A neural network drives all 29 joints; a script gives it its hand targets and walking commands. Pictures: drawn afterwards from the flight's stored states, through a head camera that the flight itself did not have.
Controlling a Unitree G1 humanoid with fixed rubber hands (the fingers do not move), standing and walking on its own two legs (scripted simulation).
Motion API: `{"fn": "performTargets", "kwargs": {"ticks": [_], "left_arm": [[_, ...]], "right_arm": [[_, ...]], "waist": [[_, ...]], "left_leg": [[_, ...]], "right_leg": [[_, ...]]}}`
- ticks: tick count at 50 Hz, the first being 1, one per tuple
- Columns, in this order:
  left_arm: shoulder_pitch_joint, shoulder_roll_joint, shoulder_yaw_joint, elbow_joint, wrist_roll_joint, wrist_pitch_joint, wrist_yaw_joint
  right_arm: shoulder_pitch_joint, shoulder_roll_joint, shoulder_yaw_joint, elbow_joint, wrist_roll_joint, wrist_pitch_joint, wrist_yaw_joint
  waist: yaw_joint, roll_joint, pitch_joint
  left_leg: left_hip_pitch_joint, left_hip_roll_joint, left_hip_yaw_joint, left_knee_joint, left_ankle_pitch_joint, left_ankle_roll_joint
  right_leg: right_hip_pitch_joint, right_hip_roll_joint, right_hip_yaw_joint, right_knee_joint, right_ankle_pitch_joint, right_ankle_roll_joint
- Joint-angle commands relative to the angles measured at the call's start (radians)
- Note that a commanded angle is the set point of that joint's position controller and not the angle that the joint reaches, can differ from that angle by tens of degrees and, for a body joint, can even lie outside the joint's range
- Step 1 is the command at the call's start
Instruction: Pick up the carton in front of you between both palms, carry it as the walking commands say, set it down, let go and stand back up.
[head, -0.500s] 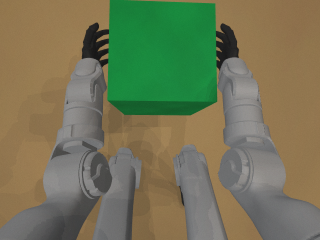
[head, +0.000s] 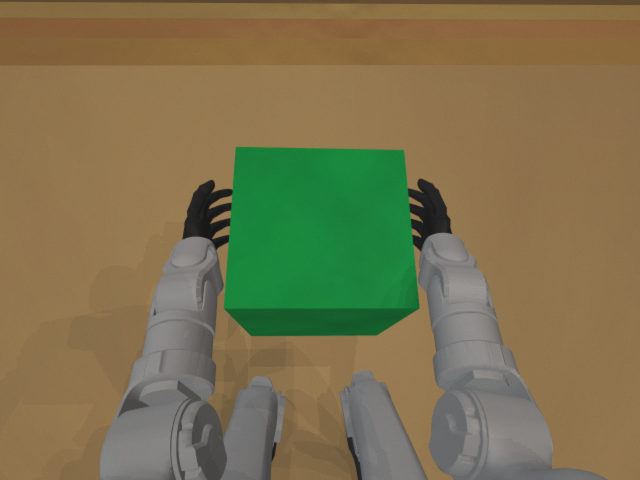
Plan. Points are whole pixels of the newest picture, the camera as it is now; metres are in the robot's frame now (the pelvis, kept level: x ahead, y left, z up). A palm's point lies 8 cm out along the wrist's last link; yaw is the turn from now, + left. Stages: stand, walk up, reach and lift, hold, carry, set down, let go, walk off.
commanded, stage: reach and lift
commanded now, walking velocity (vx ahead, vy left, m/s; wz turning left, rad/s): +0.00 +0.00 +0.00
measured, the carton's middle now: (317, 255) +0.42 -0.01 -0.11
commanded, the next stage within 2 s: hold in 1.72 s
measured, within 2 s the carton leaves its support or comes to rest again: neither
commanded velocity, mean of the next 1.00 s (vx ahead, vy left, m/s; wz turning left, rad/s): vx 0.00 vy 0.00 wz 0.00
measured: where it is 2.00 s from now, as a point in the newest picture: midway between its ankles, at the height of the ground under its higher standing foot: (312, 471)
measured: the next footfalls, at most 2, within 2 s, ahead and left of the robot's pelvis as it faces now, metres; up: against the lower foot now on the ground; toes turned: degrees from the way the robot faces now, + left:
none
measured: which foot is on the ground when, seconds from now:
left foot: down 0.00-1.00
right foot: down 0.00-1.00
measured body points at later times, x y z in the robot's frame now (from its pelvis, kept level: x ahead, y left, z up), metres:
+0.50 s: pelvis +0.05 +0.00 +0.13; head +0.09 +0.00 +0.58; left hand +0.38 +0.15 +0.11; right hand +0.38 -0.16 +0.11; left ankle +0.06 +0.13 -0.58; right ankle +0.07 -0.13 -0.58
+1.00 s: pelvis +0.04 +0.00 +0.16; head +0.02 +0.00 +0.61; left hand +0.36 +0.15 +0.17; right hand +0.35 -0.16 +0.17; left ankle +0.07 +0.13 -0.58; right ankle +0.07 -0.13 -0.58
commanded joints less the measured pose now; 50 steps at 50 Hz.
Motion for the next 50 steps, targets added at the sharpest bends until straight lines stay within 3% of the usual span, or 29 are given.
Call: {"fn": "performTargets", "kwargs": {"ticks": [1, 17, 28, 33, 42, 50], "left_arm": [[-0.559, -1.073, -0.569, 0.036, -0.136, -0.019, -0.245], [-0.228, -1.068, -0.648, -0.042, -0.116, -0.009, -0.26], [-0.043, -1.048, -0.724, -0.165, -0.136, 0.104, -0.284], [0.007, -1.041, -0.746, -0.241, -0.155, 0.185, -0.295], [-0.081, -1.022, -0.637, -0.199, -0.107, 0.249, -0.322], [-0.173, -1.044, -0.659, -0.217, -0.119, 0.243, -0.327]], "right_arm": [[-0.533, 1.091, 0.56, 0.031, 0.143, -0.022, 0.245], [-0.209, 1.101, 0.646, -0.054, 0.127, -0.018, 0.241], [-0.032, 1.093, 0.731, -0.189, 0.157, 0.091, 0.25], [0.011, 1.073, 0.76, -0.27, 0.173, 0.173, 0.257], [-0.077, 1.055, 0.644, -0.225, 0.125, 0.233, 0.285], [-0.171, 1.081, 0.668, -0.243, 0.138, 0.228, 0.293]], "waist": [[-0.006, -0.016, -0.694], [0.001, -0.016, -0.451], [0.009, -0.018, -0.246], [0.011, -0.014, -0.124], [0.007, -0.008, 0.069], [0.008, -0.012, -0.016]], "left_leg": [[0.465, -0.065, 0.114, -0.232, 0.223, 0.014], [0.884, -0.027, 0.046, -0.591, 0.398, 0.029], [1.186, -0.004, 0.032, -0.841, 0.53, 0.031], [1.289, 0.006, 0.031, -0.936, 0.521, 0.03], [1.273, 0.016, 0.044, -0.993, 0.277, 0.039], [1.306, 0.016, 0.049, -0.984, 0.29, 0.039]], "right_leg": [[0.537, 0.068, -0.12, -0.221, 0.237, -0.023], [0.958, 0.036, -0.05, -0.575, 0.412, -0.037], [1.253, 0.013, -0.034, -0.826, 0.544, -0.029], [1.338, 0.006, -0.035, -0.923, 0.516, -0.026], [1.316, 0.001, -0.055, -0.977, 0.265, -0.042], [1.358, 0.001, -0.06, -0.965, 0.279, -0.04]]}}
